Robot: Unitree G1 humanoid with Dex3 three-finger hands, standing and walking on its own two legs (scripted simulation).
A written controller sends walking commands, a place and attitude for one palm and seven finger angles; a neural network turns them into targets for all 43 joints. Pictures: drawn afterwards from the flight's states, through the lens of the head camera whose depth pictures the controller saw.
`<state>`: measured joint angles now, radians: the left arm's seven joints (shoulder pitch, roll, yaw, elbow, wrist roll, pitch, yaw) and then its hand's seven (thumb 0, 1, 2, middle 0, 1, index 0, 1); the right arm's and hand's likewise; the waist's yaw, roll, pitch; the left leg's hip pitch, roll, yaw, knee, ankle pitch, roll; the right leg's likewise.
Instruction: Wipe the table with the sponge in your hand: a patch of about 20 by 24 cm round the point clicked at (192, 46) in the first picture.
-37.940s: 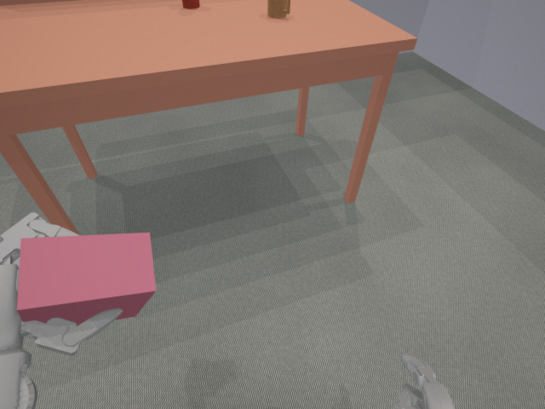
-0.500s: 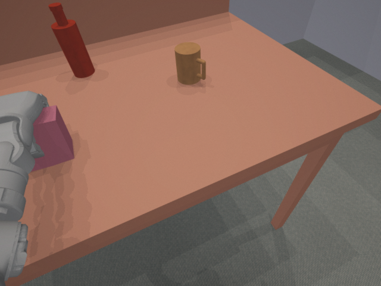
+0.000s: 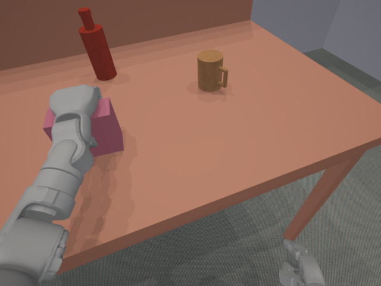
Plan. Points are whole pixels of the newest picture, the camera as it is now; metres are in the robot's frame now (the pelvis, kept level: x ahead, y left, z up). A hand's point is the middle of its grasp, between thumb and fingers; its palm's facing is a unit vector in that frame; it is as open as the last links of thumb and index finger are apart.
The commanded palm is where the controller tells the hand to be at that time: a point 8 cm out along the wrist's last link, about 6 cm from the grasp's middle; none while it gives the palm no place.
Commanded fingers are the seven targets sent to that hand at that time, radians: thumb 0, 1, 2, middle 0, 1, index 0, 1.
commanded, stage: slide across to the middle lane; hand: left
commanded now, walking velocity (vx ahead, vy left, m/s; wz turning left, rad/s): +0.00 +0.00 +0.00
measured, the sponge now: (90, 136) +0.40 +0.28 +0.10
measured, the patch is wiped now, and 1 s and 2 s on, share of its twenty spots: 0.65 0.80 0.85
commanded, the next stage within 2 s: wipe back along the middle lane in 0.12 s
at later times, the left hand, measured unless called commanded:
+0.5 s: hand (101, 124) +0.39 +0.24 +0.15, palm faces +0.05 -0.02 -1.00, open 10.0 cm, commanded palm +0.35 +0.23 +0.19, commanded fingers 0.00 0.10 1.30 -1.20 -1.60 -1.20 -1.60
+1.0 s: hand (99, 143) +0.35 +0.22 +0.14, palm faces +0.07 -0.01 -1.00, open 10.0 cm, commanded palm +0.31 +0.21 +0.17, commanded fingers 0.00 0.10 1.30 -1.20 -1.60 -1.20 -1.60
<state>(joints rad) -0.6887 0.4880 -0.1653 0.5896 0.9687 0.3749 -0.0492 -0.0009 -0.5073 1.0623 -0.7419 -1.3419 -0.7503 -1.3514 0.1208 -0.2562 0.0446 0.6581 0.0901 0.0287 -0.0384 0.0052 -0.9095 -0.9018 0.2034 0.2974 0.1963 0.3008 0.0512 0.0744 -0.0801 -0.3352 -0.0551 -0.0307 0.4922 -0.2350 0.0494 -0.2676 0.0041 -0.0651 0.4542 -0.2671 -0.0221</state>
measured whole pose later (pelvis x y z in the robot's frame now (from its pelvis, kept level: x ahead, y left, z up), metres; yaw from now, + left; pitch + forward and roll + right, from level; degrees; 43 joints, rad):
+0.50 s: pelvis +0.01 -0.02 +0.00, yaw -1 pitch +4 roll +0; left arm -0.52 0.47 -0.16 0.39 0.95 0.48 -0.06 0.00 -0.50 1.06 -0.73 -1.35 -0.74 -1.36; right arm 0.14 -0.29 0.03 0.68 0.09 0.09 -0.02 0.01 -0.91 -0.90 0.20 0.30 0.19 0.30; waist 0.05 0.10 -0.09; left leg -0.29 -0.03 -0.02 0.48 -0.26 0.03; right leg -0.23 0.03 -0.05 0.46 -0.29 -0.04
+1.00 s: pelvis -0.01 -0.03 +0.00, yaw -1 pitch +1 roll +0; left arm -0.43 0.45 -0.20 0.31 0.96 0.53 -0.04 0.00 -0.49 1.06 -0.71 -1.36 -0.72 -1.37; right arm 0.09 -0.28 0.06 0.65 0.10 0.08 -0.04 0.01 -0.91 -0.90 0.20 0.30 0.20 0.30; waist 0.07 0.10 -0.10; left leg -0.27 -0.02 -0.03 0.49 -0.24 0.01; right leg -0.23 0.04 -0.06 0.49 -0.28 -0.06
